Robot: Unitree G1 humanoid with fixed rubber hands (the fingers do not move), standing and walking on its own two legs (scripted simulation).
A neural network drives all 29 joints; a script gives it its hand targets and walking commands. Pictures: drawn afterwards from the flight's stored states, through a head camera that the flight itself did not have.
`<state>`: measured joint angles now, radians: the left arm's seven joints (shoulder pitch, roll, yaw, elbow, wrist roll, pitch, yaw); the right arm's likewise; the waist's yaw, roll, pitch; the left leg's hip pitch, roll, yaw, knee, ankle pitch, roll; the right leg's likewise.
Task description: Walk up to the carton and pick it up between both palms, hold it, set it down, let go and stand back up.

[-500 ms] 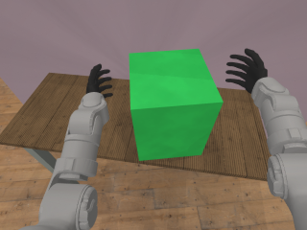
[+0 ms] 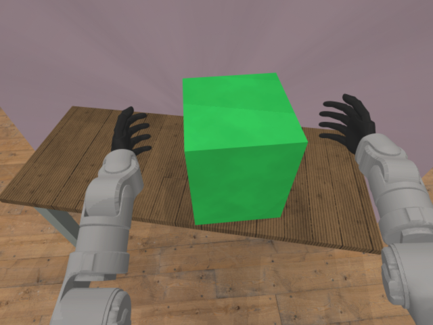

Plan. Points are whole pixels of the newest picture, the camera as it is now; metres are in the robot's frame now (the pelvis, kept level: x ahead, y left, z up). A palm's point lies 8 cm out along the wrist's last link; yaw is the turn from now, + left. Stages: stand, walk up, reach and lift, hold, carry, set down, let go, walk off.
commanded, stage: set down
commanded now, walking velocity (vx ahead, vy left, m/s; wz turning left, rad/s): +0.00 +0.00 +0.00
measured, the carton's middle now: (234, 151) +0.47 +0.03 +0.05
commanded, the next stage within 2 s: none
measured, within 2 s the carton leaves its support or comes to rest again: neither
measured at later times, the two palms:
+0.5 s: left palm (130, 187) +0.32 +0.20 +0.10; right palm (373, 183) +0.39 -0.23 +0.09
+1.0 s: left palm (132, 219) +0.28 +0.19 +0.05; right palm (380, 233) +0.32 -0.25 +0.03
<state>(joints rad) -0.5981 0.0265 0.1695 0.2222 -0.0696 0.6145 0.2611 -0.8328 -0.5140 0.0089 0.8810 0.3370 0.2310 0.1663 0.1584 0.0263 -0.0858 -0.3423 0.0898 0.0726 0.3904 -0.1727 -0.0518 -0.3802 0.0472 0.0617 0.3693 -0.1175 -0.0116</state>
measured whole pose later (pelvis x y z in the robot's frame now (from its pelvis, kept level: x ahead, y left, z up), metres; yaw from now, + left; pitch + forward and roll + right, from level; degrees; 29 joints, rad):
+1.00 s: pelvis +0.00 +0.00 +0.00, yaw +0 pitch +3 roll +0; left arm -0.10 -0.01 0.08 0.13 -0.07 0.29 0.23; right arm -0.24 -0.46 0.01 0.63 0.34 -0.06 0.21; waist 0.07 0.03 -0.03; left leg -0.25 0.09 0.07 0.36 -0.17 -0.05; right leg -0.30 0.05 0.06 0.37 -0.13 -0.01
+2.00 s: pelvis +0.01 +0.01 +0.00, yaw +0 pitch +0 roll +0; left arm 0.15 0.05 0.07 0.32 -0.07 0.09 0.12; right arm 0.06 -0.30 0.01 0.61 0.26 -0.17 0.10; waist 0.05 0.01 0.03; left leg -0.17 0.07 0.07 0.37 -0.20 -0.04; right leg -0.21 0.03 0.06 0.37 -0.16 -0.01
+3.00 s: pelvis +0.02 +0.01 +0.00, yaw +1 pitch -1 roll +0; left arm 0.17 0.15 0.06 0.47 -0.07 0.13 0.00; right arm 0.12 -0.19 0.01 0.78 0.08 -0.23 -0.01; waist 0.04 0.01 0.09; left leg -0.12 0.07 0.07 0.37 -0.22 -0.04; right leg -0.16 0.03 0.06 0.37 -0.18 -0.01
